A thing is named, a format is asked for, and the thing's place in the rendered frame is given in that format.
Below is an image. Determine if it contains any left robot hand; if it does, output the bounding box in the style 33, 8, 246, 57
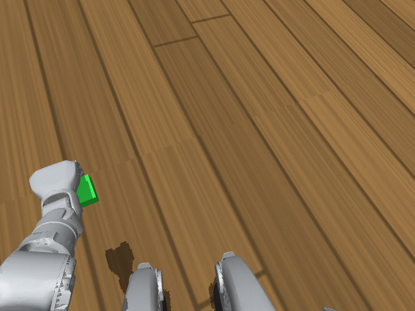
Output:
29, 160, 84, 212

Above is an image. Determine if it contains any small box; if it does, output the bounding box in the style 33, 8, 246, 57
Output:
77, 174, 99, 207

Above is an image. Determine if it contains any left robot arm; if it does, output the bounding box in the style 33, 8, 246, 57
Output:
0, 189, 84, 311

